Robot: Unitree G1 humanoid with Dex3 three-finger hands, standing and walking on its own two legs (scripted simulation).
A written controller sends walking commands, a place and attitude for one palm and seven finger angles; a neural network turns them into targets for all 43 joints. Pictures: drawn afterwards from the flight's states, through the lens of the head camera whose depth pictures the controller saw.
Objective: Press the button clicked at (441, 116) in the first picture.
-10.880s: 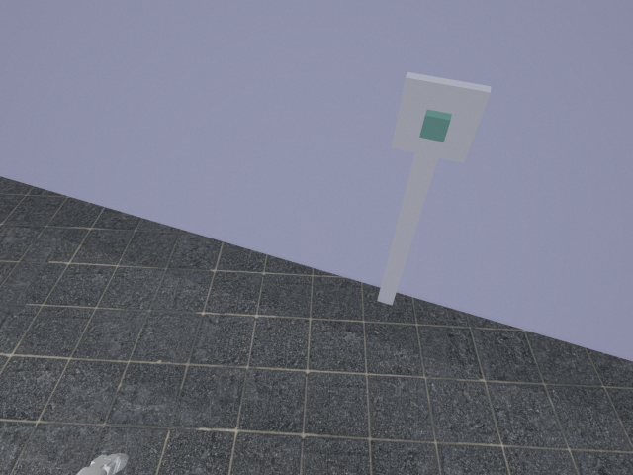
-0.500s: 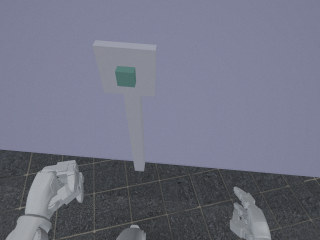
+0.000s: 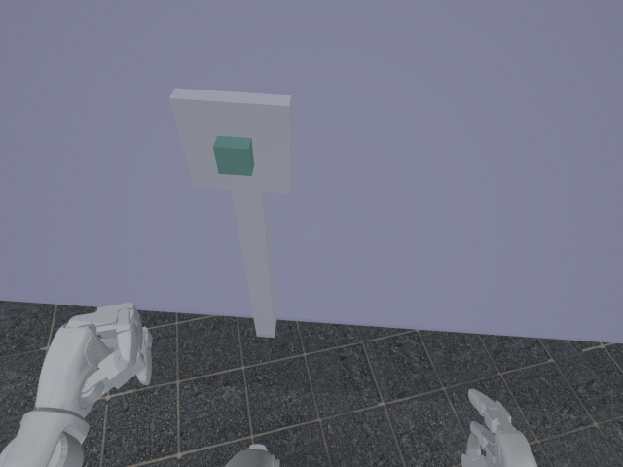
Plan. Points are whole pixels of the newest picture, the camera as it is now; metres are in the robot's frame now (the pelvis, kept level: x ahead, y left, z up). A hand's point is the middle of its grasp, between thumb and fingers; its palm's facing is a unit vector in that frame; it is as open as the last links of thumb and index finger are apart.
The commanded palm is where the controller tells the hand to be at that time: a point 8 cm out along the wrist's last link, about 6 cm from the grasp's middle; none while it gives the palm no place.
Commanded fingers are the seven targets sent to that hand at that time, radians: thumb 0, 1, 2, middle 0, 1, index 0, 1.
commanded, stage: raise the hand and make a fist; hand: left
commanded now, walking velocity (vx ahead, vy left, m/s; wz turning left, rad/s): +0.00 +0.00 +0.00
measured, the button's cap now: (235, 155) +0.57 +0.16 +0.08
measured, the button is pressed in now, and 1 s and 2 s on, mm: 0 0 0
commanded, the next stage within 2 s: aim a knuckle at the button in 0.16 s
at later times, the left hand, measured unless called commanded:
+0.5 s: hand (176, 328) +0.27 +0.18 +0.06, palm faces -0.03 -1.00 -0.02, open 3.1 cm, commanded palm +0.26 +0.24 +0.06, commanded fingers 0.00 0.90 0.90 -1.30 -1.50 -1.30 -1.50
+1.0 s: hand (216, 258) +0.37 +0.16 +0.05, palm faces -0.02 -1.00 -0.01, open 3.1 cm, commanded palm +0.36 +0.21 +0.05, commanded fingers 0.00 0.90 0.90 -1.30 -1.50 -1.30 -1.50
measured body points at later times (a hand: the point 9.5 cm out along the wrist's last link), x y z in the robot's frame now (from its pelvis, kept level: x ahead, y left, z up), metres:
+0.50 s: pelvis +0.00 -0.02 -0.01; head +0.04 -0.02 +0.44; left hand +0.26 +0.23 +0.06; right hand +0.17 -0.25 -0.09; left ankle +0.06 +0.10 -0.68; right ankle -0.01 -0.12 -0.68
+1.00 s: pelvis +0.01 -0.01 -0.01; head +0.08 -0.01 +0.43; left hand +0.37 +0.21 +0.05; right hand +0.13 -0.27 -0.11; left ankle +0.06 +0.10 -0.68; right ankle -0.01 -0.12 -0.68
